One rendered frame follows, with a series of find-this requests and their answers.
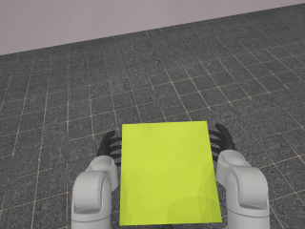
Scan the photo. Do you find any left robot forearm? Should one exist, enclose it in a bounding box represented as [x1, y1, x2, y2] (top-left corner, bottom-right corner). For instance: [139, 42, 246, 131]
[71, 156, 118, 229]

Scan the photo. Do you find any carton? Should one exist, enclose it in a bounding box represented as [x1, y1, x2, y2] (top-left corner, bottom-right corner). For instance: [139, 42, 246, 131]
[119, 120, 222, 226]

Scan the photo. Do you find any left robot hand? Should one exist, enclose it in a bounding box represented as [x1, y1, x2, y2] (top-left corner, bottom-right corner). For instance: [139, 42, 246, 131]
[96, 130, 122, 167]

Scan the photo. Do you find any right robot hand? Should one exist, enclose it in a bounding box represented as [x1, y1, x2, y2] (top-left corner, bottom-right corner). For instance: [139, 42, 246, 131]
[208, 123, 236, 162]

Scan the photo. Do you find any right robot forearm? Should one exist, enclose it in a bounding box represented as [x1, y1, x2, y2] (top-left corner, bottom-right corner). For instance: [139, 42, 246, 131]
[215, 150, 271, 229]

